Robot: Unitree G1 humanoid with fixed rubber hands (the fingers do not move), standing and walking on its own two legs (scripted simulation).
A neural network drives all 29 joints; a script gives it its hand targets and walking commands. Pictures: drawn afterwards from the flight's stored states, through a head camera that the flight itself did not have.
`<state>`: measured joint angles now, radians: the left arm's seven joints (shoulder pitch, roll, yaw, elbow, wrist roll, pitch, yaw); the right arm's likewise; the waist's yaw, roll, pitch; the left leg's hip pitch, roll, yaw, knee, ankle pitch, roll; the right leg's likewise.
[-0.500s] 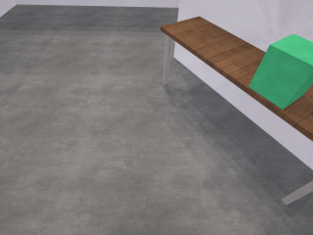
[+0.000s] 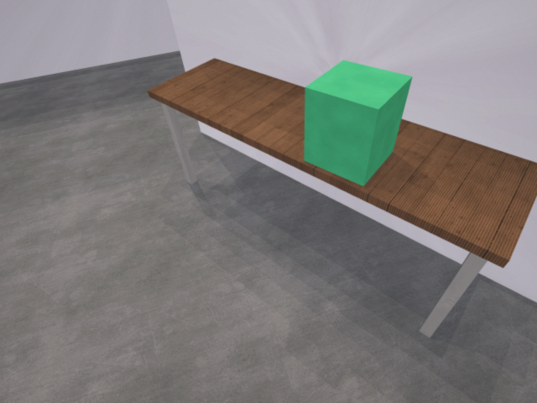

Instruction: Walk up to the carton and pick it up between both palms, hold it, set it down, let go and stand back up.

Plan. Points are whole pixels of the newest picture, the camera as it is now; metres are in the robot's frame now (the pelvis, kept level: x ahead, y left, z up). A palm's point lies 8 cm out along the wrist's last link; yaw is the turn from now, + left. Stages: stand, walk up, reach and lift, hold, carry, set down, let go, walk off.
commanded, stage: walk up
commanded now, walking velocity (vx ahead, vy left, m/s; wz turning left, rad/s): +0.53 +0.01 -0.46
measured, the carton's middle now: (353, 122) +0.88 -0.18 -0.06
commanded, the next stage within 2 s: none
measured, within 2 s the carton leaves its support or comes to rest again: neither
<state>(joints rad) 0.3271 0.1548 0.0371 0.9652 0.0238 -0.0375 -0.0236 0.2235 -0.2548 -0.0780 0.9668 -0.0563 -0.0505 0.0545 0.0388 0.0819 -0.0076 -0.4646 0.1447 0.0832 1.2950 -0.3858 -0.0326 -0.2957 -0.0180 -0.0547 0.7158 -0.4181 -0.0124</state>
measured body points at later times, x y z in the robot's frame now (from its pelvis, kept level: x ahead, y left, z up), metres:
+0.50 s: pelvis +0.31 +0.02 +0.00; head +0.38 +0.01 +0.45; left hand +0.37 +0.28 -0.14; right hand +0.37 -0.23 -0.14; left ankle +0.39 +0.11 -0.72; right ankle +0.15 -0.08 -0.60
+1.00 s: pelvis +0.50 -0.11 +0.02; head +0.53 -0.17 +0.46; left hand +0.63 +0.10 -0.10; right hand +0.45 -0.34 -0.16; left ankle +0.44 +0.06 -0.64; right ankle +0.52 -0.20 -0.72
